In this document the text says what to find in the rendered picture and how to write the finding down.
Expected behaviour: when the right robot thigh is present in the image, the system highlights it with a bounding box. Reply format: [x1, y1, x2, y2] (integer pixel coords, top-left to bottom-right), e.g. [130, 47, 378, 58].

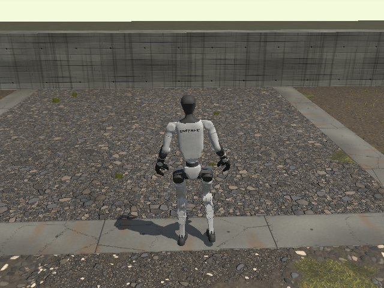
[200, 166, 213, 204]

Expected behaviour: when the robot left forearm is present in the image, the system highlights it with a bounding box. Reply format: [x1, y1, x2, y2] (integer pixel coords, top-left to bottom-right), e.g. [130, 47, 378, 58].
[157, 145, 167, 166]

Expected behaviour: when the right robot hand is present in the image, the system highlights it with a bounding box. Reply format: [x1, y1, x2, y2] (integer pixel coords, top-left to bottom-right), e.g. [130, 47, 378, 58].
[217, 159, 231, 172]

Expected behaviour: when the right robot upper arm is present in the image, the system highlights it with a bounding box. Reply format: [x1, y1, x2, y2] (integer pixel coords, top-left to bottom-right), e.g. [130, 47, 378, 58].
[202, 120, 221, 152]

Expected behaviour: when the left robot hand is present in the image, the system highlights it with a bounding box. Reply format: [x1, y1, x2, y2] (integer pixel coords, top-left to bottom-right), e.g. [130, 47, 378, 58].
[155, 163, 169, 176]

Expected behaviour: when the robot right shin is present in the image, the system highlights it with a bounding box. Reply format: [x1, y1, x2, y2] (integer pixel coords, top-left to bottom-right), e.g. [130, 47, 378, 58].
[204, 193, 214, 234]

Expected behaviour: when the left robot upper arm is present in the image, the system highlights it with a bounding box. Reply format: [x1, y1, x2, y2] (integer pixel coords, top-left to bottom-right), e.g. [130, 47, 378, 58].
[161, 121, 177, 154]

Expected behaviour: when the robot right forearm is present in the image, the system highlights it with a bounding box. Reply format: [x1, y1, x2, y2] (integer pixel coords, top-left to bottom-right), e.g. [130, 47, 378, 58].
[216, 142, 229, 163]

